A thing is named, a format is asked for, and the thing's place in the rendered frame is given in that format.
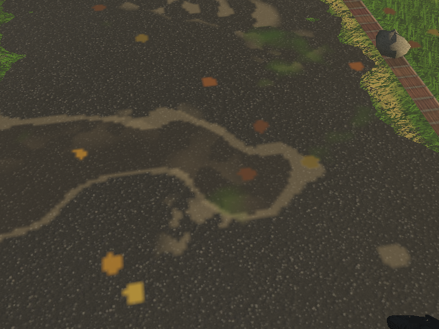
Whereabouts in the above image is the right robot hand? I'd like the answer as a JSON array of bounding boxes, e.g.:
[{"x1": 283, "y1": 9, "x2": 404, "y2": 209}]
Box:
[{"x1": 387, "y1": 315, "x2": 439, "y2": 329}]

